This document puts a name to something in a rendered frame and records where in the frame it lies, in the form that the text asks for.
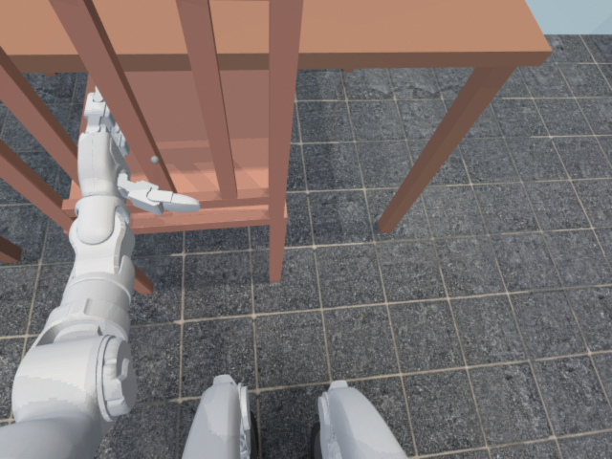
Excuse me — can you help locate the robot left forearm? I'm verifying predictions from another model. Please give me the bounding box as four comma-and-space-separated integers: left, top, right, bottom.
11, 195, 135, 423

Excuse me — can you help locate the robot thigh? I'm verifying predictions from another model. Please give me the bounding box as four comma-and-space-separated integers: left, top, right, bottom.
182, 382, 251, 459
317, 386, 408, 459

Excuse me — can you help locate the table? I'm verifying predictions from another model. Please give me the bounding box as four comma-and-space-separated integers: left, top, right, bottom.
0, 0, 552, 263

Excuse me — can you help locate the robot left thigh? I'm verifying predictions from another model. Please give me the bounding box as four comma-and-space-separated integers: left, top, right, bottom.
182, 382, 251, 459

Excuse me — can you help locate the chair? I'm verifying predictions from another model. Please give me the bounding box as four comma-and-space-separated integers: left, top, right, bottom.
0, 0, 303, 295

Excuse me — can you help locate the left robot upper arm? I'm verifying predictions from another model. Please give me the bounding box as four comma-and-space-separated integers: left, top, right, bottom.
0, 335, 138, 459

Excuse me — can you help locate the robot right thigh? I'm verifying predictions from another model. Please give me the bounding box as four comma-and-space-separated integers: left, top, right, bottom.
317, 386, 408, 459

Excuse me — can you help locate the robot left hand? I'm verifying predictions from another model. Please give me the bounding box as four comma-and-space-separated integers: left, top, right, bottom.
77, 86, 201, 215

